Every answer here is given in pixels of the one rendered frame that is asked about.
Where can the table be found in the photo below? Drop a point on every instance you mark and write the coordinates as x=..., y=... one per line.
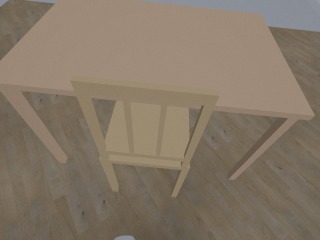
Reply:
x=233, y=52

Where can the chair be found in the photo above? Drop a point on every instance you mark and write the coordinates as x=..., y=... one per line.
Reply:
x=141, y=134

